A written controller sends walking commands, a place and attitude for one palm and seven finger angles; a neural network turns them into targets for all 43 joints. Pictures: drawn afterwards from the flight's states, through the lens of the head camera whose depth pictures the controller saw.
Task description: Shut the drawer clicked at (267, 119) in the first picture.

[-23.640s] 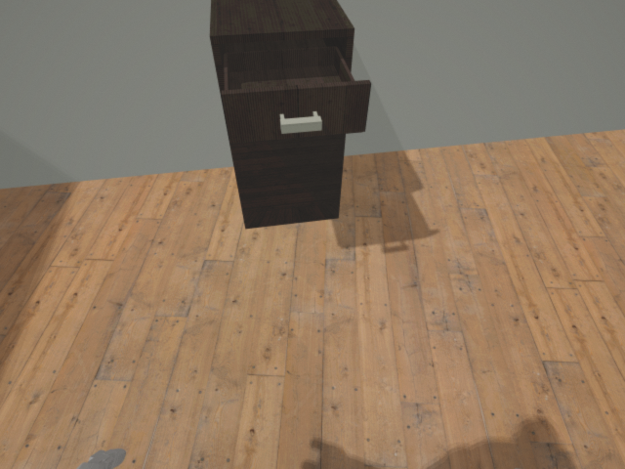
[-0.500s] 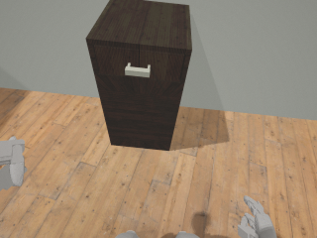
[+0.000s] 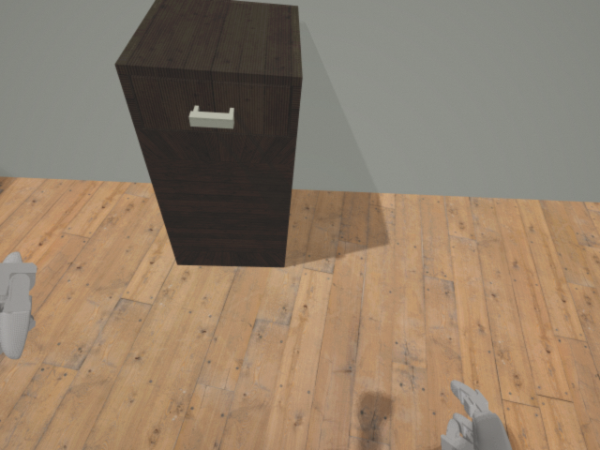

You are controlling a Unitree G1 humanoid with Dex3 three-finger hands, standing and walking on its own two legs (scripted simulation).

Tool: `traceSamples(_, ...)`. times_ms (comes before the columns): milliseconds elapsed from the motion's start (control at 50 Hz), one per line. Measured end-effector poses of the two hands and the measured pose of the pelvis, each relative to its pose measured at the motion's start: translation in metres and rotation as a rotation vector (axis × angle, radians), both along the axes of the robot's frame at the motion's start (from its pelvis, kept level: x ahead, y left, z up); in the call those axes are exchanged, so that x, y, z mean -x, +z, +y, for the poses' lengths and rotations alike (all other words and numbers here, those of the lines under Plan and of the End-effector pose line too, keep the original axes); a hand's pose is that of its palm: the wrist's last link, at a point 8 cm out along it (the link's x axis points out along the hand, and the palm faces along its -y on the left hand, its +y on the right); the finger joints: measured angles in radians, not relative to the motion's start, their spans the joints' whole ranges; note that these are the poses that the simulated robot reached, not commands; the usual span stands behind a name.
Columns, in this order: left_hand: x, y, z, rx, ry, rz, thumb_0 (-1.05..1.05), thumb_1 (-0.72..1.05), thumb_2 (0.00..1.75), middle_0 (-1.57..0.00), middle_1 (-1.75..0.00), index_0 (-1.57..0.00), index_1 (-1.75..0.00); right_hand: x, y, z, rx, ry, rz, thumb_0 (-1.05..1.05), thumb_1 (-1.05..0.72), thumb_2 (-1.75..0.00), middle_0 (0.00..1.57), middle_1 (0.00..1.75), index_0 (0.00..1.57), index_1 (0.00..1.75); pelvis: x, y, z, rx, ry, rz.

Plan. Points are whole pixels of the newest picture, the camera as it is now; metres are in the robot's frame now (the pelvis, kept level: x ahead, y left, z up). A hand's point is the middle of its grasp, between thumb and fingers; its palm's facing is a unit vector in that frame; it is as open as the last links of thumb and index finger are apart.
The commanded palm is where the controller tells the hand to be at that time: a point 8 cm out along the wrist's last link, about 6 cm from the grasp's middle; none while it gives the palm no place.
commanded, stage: step back with the hand held close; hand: left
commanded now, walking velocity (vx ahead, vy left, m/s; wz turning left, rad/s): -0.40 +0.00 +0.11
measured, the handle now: (213, 115) +0.84 +0.25 -0.05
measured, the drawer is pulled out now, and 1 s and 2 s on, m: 0.00 0.00 0.00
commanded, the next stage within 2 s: stop stepping back and stand still in 0.24 s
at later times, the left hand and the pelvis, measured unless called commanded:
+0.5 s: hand out of the picture -0.03 +0.23 +0.18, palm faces +0.48 -0.78 -0.41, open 3.2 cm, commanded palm -0.10 +0.26 +0.18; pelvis -0.21 -0.03 -0.01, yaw +5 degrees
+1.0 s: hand out of the picture -0.11 +0.21 +0.17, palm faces +0.48 -0.79 -0.39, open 3.2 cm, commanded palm -0.17 +0.25 +0.18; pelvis -0.27 -0.04 -0.01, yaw +5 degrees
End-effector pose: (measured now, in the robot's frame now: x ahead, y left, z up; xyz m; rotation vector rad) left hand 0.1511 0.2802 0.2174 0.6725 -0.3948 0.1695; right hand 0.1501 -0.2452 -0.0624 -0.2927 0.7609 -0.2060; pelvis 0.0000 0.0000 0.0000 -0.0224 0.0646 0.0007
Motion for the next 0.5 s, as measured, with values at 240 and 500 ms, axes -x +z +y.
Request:
traceSamples(240, 0.119, -0.046, -0.024, 0.132, 0.144, 0.091, 0.01, 0.89, 0.89, -1.40, -1.60, -1.41, -1.59, 0.082, -0.003, -0.021, -0.010, 0.062, -0.109, 0.01, -0.90, -0.90, 0.20, 0.30, 0.20, 0.30, 0.106, -0.015, -0.029, -0.028, 0.052, -0.094)
traceSamples(500, 0.225, -0.027, -0.017, 0.162, 0.198, -0.088, 0.01, 0.89, 0.90, -1.41, -1.60, -1.41, -1.60, 0.201, -0.009, -0.005, -0.031, 0.079, -0.060, 0.01, -0.90, -0.90, 0.21, 0.30, 0.20, 0.30, 0.208, -0.011, -0.028, -0.025, 0.079, -0.083)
